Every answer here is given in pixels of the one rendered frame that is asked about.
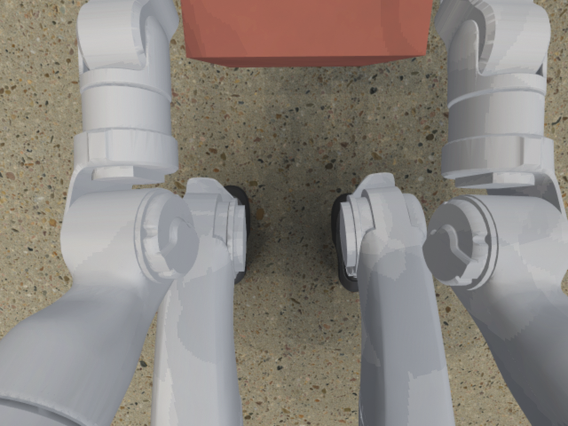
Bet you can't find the right robot upper arm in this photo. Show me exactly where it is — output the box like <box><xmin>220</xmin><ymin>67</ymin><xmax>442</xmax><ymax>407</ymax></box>
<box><xmin>422</xmin><ymin>194</ymin><xmax>568</xmax><ymax>426</ymax></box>

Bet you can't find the robot left thigh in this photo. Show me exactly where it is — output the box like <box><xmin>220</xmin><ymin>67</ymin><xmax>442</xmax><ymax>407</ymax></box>
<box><xmin>150</xmin><ymin>193</ymin><xmax>247</xmax><ymax>426</ymax></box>

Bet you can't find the left robot foot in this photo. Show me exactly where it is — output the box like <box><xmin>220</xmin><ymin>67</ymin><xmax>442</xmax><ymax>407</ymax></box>
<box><xmin>224</xmin><ymin>185</ymin><xmax>250</xmax><ymax>285</ymax></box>

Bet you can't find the left robot forearm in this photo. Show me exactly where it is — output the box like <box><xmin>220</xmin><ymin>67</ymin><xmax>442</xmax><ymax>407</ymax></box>
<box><xmin>60</xmin><ymin>0</ymin><xmax>179</xmax><ymax>259</ymax></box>

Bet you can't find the carton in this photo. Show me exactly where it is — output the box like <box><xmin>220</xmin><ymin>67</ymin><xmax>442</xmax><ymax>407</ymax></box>
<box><xmin>180</xmin><ymin>0</ymin><xmax>433</xmax><ymax>67</ymax></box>

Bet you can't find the left robot upper arm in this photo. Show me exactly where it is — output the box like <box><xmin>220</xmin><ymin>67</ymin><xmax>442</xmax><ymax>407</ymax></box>
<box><xmin>0</xmin><ymin>187</ymin><xmax>200</xmax><ymax>426</ymax></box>

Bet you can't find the right robot forearm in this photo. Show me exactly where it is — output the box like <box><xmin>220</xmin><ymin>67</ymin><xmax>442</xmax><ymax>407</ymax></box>
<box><xmin>434</xmin><ymin>0</ymin><xmax>568</xmax><ymax>224</ymax></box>

